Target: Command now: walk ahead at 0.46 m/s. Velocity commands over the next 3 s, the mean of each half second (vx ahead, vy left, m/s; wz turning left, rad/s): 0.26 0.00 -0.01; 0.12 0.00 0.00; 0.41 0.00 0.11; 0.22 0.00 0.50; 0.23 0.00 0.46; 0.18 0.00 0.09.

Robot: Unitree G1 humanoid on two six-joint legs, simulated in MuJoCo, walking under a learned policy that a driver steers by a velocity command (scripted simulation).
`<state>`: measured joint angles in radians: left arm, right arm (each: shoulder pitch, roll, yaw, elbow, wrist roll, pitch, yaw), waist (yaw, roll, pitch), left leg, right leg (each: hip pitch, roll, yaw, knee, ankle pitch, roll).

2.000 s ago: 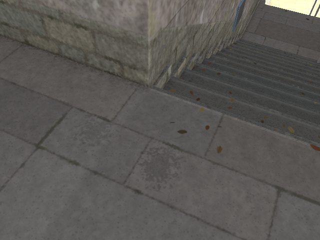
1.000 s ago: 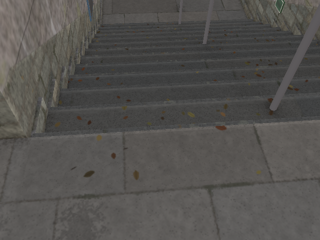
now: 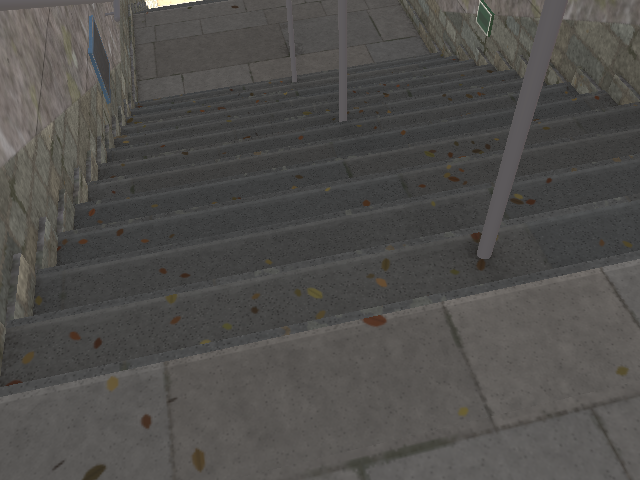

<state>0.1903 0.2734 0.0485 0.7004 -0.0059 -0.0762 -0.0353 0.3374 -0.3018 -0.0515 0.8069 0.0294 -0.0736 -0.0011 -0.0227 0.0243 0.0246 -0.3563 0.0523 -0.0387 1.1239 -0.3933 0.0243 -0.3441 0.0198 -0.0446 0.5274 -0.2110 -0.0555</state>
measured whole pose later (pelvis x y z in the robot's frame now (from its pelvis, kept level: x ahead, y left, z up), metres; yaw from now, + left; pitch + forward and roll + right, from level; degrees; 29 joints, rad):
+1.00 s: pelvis +0.33 +0.03 +0.00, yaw -1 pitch +0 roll +2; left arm 0.31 0.27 0.04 0.81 0.03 -0.09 0.00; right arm 0.16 -0.29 -0.07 0.74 -0.03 -0.10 0.02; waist 0.03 -0.02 -0.01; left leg -0.26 -0.03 0.07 0.55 -0.29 0.10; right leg -0.10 -0.08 -0.02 0.52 -0.44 -0.02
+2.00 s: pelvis +0.68 +0.05 +0.00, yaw +21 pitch +3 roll +0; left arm 0.18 0.29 0.05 0.79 0.06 -0.10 0.00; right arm 0.29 -0.26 -0.07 0.81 -0.07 -0.14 0.02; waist -0.02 -0.02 -0.02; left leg -0.31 -0.05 0.02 0.53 -0.27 0.07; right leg -0.31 -0.05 -0.04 0.94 -0.55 -0.01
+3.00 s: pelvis +0.89 +0.15 -0.15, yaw +35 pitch +2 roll +1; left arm 0.47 0.27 0.03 0.87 0.02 -0.02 0.01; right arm 0.16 -0.22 0.05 0.61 0.00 0.00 -0.03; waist 0.08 -0.05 -0.08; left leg -0.69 0.05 0.10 1.53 -0.70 0.07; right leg -0.31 -0.07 -0.05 0.55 -0.29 -0.03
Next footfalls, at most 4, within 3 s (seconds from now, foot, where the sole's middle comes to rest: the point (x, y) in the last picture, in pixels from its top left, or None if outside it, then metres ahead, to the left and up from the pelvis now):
0.38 left None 0.37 0.13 -0.77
0.64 right None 0.27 -0.11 -0.77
1.38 right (391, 398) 0.65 -0.11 -0.77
1.90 left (271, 384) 0.69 0.15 -0.77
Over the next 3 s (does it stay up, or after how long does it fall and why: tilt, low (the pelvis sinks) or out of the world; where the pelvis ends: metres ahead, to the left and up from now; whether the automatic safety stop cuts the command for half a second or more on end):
stays up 0.89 0.15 -0.15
